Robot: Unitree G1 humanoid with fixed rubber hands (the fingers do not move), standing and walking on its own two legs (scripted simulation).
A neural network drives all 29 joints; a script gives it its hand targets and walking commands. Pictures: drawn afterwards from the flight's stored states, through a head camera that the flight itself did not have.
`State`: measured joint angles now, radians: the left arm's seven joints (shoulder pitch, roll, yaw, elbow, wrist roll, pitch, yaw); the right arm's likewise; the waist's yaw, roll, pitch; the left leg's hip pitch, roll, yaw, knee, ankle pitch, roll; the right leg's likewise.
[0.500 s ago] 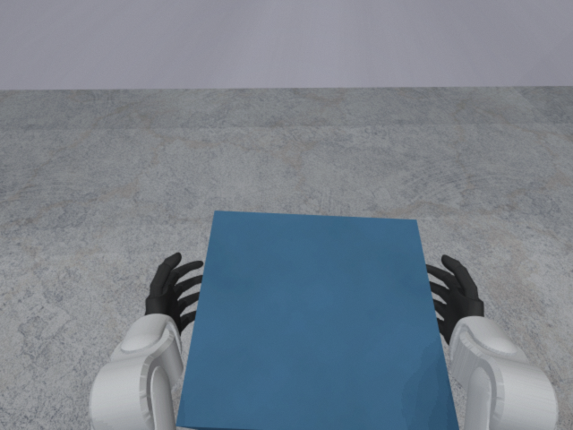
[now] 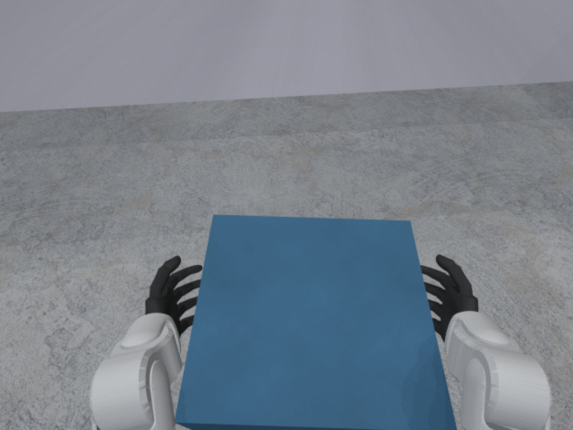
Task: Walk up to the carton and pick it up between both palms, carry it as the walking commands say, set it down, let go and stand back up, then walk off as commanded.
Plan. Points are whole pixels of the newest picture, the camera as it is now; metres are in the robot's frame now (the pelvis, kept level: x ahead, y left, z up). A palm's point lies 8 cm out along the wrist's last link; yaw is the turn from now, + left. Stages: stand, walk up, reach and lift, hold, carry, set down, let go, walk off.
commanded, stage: carry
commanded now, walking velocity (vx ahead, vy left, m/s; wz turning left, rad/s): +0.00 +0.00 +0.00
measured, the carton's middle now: (306, 334) +0.25 +0.00 +0.02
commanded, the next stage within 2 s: hold in 1.96 s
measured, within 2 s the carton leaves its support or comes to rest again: neither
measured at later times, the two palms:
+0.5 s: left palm (192, 301) +0.26 +0.15 +0.08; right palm (458, 305) +0.26 -0.19 +0.08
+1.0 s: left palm (220, 288) +0.29 +0.12 +0.07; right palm (473, 290) +0.29 -0.22 +0.07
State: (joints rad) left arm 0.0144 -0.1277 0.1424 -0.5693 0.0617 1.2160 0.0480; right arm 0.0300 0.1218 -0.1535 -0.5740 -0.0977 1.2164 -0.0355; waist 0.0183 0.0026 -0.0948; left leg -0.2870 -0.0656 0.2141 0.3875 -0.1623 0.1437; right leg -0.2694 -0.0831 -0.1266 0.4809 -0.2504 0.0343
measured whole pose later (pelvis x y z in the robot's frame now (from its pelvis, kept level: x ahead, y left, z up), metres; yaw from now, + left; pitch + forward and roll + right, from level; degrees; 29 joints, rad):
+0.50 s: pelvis +0.01 -0.01 +0.00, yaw +0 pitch +1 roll +0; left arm -0.07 -0.13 0.17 -0.30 0.07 1.01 0.05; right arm -0.06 0.10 -0.17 -0.31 -0.09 1.03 -0.06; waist 0.01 0.02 -0.06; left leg -0.26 -0.04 0.22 0.40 -0.18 0.13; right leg -0.23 -0.07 -0.13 0.47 -0.25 0.02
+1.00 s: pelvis +0.03 -0.05 +0.00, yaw +1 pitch +1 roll +0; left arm -0.06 -0.12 0.16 -0.24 0.06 0.93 0.06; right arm -0.06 0.08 -0.16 -0.25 -0.08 0.95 -0.07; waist 0.01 0.02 -0.05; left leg -0.24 0.00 0.18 0.45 -0.23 0.07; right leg -0.17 -0.03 -0.16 0.46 -0.29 -0.02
